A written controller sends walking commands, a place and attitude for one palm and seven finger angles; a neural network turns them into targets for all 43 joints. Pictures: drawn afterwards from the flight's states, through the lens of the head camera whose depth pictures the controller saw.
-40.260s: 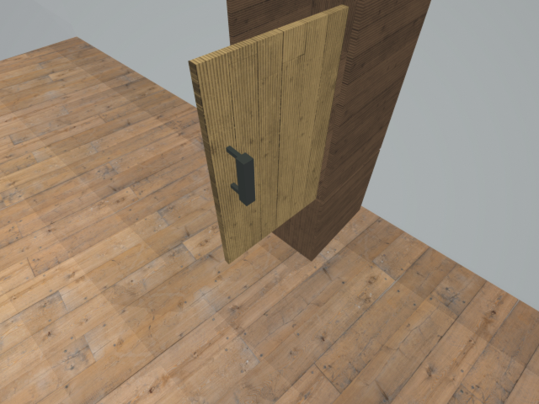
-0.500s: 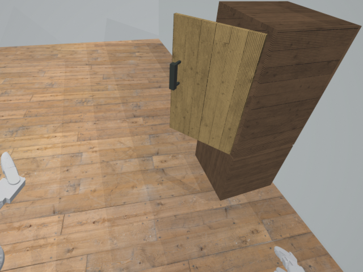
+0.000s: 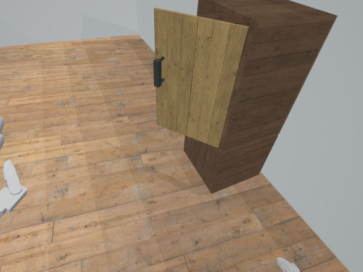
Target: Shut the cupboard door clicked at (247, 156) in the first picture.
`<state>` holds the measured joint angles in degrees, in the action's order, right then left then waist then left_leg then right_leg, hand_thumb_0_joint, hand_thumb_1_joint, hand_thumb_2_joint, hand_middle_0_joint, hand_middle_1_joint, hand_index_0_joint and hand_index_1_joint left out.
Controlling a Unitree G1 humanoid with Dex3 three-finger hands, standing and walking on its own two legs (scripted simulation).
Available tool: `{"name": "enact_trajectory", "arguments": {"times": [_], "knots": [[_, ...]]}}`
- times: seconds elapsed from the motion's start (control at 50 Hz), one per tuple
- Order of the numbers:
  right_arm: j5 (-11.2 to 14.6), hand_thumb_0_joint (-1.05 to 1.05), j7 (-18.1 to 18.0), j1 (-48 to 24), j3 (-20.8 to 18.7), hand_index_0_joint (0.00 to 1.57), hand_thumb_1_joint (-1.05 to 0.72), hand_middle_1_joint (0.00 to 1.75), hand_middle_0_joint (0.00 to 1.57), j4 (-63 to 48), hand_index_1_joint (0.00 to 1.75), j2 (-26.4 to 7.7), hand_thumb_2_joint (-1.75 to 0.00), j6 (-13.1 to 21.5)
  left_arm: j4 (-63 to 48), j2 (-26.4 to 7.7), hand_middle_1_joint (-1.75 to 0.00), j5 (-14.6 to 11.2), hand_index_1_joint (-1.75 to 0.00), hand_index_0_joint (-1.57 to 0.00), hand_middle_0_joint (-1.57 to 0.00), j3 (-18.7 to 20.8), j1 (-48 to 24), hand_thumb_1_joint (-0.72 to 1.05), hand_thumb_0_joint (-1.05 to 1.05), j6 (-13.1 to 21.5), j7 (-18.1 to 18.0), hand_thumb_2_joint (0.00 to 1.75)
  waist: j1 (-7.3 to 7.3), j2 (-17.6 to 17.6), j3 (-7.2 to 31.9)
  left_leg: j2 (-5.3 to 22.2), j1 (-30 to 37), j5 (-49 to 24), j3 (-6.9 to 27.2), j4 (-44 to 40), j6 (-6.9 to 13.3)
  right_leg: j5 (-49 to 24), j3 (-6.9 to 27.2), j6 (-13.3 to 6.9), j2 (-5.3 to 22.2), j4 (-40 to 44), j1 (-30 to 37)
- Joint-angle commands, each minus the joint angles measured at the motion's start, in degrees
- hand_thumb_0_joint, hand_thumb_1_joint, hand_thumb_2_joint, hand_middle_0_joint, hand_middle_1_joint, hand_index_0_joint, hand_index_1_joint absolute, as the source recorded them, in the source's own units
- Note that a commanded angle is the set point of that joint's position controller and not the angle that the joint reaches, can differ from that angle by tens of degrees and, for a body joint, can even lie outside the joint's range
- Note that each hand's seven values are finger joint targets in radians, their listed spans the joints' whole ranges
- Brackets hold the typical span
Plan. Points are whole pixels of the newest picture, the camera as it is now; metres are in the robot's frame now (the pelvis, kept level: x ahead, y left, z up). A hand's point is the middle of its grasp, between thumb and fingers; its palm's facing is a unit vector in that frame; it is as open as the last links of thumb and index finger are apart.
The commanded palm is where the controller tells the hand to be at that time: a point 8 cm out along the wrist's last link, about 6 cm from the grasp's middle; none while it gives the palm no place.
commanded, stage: stop stepping back and stand still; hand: left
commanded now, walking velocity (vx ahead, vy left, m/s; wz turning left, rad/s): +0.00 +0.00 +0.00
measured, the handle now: (160, 71) +0.93 +0.13 +0.01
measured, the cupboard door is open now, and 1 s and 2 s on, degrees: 38 38 38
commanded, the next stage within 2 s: let the arm hang, fingers relaxed in 0.50 s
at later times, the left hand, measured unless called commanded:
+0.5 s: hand (34, 172) +0.24 +0.27 +0.16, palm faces +0.43 -0.80 -0.41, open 7.4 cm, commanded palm +0.18 +0.31 +0.18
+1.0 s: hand out of the picture +0.02 +0.19 -0.17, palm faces +0.02 -0.98 -0.18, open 7.0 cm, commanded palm none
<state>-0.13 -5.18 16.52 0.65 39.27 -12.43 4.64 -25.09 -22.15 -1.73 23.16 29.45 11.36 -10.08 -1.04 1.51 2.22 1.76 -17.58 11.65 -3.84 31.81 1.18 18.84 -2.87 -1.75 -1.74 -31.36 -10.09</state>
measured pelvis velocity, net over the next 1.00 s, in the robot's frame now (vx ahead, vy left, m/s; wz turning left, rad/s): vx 0.01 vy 0.01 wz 0.01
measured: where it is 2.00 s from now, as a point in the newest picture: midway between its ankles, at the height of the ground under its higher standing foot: outside the picture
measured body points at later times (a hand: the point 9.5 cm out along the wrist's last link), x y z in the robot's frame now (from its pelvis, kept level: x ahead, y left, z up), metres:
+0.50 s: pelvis +0.03 +0.01 +0.01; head +0.02 +0.02 +0.46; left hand +0.21 +0.31 +0.19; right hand +0.20 -0.23 -0.07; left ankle +0.06 +0.11 -0.73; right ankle -0.02 -0.10 -0.73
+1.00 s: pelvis +0.01 +0.01 +0.01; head +0.03 +0.03 +0.46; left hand +0.02 +0.25 -0.16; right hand +0.03 -0.24 -0.13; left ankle +0.06 +0.11 -0.73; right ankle -0.02 -0.10 -0.73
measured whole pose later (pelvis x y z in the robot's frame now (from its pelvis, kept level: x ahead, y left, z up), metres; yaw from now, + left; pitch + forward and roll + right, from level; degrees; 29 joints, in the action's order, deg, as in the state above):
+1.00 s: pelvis +0.01 +0.01 +0.01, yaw +1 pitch -1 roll -1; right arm -1.4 -0.7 16.1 1.5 58.2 -11.8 -2.3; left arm 56.7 -12.1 0.4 0.2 18.2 -1.9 -1.0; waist -0.7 2.2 -2.5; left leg 0.5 -16.9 10.0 -3.5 27.3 1.8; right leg 16.8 -3.6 -1.4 -0.8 -26.0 -8.7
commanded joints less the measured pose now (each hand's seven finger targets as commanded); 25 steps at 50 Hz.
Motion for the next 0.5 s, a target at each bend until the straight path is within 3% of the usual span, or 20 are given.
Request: {"name": "enact_trajectory", "arguments": {"times": [0.0, 0.12, 0.16, 0.22, 0.26, 0.32, 0.34, 0.48], "knots": [[-0.1, 0.0, -0.2, -8.3, -1.6, 0.2, -0.9, 0.3, 0.2, -11.0, 0.3, -6.1, -0.9, 4.4, -12.3, -12.0, -0.3, 0.5, -0.3, -0.2, -0.2, 8.1, -4.2, 0.9, 0.0, 3.9, -0.8, 0.9, 0.74, -9.7, -2.6, 9.9, -6.8, 19.7, 14.3, -19.6, 2.7, -1.4, 3.2, 1.9, 1.8, 4.1, 0.9], [0.2, 0.0, 0.5, -7.6, -1.9, 0.2, -0.9, 0.3, 0.2, -11.7, 0.3, -6.0, -0.9, 4.2, -11.5, -10.9, -0.3, -0.8, -0.3, -0.2, -0.2, 7.7, 1.3, 0.9, 0.0, 2.5, -0.7, 0.9, 0.49, -6.0, 4.8, 5.0, 1.2, 4.1, 6.7, -10.6, 0.2, -7.9, 6.3, 0.6, 4.1, 9.7, 0.9], [0.4, 0.0, 0.5, -7.7, -1.8, 0.2, -0.9, 0.3, 0.2, -11.7, 0.3, -5.8, -0.9, 3.6, -11.8, -10.2, -0.3, -1.0, -0.3, -0.2, -0.2, 6.5, 0.6, 0.9, 0.0, 1.9, -0.7, 0.9, 0.33, -3.3, 5.3, 4.6, 3.2, -1.7, 5.8, -8.3, -0.1, -11.9, 7.0, 0.5, 4.7, 9.8, -0.1], [0.3, 0.0, 0.0, -8.4, -1.8, 0.2, -0.9, 0.3, 0.2, -11.6, 0.3, -5.9, -0.9, 3.0, -12.8, -12.0, -0.3, -0.9, -0.3, -0.2, -0.2, 7.4, -1.5, 0.9, 0.0, 1.3, -0.9, 0.9, 0.41, -4.1, 6.8, 4.7, 5.5, -8.4, 5.2, -6.8, -0.2, -17.8, 6.9, 0.7, 5.0, 8.7, -0.2], [0.5, 0.0, -0.1, -8.4, -1.5, 0.2, -0.9, 0.3, 0.2, -11.9, 0.3, -5.7, -0.9, 2.6, -12.4, -11.1, -0.3, -0.9, -0.3, -0.2, -0.2, 6.3, -2.3, 0.9, 0.0, 1.1, -0.8, 0.9, 0.4, -4.7, 6.5, 4.9, 5.8, -11.4, 5.3, -7.0, -0.2, -19.2, 6.0, 0.9, 4.7, 7.9, 0.1], [0.5, 0.0, -0.3, -9.0, -1.6, 0.2, -0.9, 0.3, 0.2, -12.2, 0.3, -5.8, -0.9, 2.1, -12.6, -12.5, -0.3, -0.9, -0.3, -0.2, -0.2, 7.3, -2.9, 0.9, 0.0, 0.9, -0.8, 0.9, 0.55, -5.2, 6.0, 4.7, 5.7, -12.8, 5.2, -6.7, -0.2, -20.5, 5.9, 0.9, 4.8, 8.3, 0.3], [0.6, 0.0, -0.3, -8.9, -1.4, 0.2, -0.9, 0.3, 0.2, -12.3, 0.3, -5.4, -0.9, 1.9, -12.2, -11.3, -0.3, -0.9, -0.3, -0.2, -0.2, 6.2, -2.7, 0.9, 0.0, 0.8, -0.7, 0.9, 0.43, -5.0, 5.3, 4.6, 5.1, -12.5, 5.0, -6.5, -0.3, -20.4, 5.8, 0.9, 5.1, 8.4, 0.3], [0.8, 0.0, 0.0, -9.0, -1.7, 0.2, -0.9, 0.3, 0.2, -13.1, 0.3, -5.8, -0.9, 1.0, -11.6, -11.1, -0.3, -1.1, -0.3, -0.2, -0.2, 6.2, -1.2, 0.9, 0.0, 1.0, -0.7, 0.9, 0.47, -5.6, 4.1, 4.2, 3.7, -9.9, 5.2, -6.7, -0.4, -17.5, 6.2, 0.7, 5.3, 9.7, -0.4]]}}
